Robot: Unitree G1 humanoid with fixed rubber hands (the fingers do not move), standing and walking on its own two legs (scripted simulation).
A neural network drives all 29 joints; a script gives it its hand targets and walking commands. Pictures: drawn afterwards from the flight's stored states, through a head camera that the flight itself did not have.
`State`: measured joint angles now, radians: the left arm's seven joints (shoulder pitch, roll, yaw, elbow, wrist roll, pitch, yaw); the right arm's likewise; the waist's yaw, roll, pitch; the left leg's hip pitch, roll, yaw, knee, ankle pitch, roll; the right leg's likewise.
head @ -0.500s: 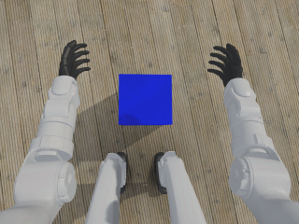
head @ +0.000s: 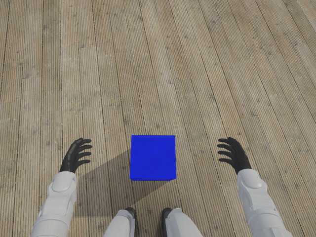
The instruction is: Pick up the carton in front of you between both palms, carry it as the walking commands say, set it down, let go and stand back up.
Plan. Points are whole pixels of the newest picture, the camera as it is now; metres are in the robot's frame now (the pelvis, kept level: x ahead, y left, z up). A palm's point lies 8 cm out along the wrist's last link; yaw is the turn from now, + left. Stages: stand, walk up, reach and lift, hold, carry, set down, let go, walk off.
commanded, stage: let go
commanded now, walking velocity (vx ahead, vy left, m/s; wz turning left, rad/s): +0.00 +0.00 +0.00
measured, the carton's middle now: (152, 159) +0.38 -0.02 -0.61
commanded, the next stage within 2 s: stand in 0.74 s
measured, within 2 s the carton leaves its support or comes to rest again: neither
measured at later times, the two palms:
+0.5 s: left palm (32, 225) +0.18 +0.24 -0.02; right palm (260, 213) +0.18 -0.22 -0.02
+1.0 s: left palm out of the picture +0.15 +0.29 -0.04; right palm (283, 220) +0.16 -0.28 -0.03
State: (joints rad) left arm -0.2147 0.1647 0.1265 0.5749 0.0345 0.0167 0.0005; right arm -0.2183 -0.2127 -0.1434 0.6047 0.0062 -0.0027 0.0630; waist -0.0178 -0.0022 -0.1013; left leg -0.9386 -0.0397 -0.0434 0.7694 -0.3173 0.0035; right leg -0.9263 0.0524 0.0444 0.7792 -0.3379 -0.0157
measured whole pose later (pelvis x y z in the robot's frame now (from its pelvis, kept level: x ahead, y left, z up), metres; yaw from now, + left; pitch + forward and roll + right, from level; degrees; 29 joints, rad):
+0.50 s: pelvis +0.02 +0.01 +0.05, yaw +0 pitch -3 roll +0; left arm 0.23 0.22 0.04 0.44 0.00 0.11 -0.07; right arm 0.22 -0.21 -0.04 0.44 -0.01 0.11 0.08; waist 0.00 0.00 0.08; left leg -0.13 -0.04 -0.04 0.43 -0.26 0.02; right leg -0.11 0.03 0.06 0.43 -0.27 -0.01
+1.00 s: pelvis +0.02 +0.01 +0.04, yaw +0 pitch -1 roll +0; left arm 0.21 0.33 0.05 0.68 0.04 0.03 0.01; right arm 0.19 -0.33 -0.04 0.67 -0.04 0.02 -0.01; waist 0.00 0.00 0.00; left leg -0.20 -0.03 -0.04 0.51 -0.29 0.02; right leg -0.18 0.04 0.05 0.48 -0.30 -0.01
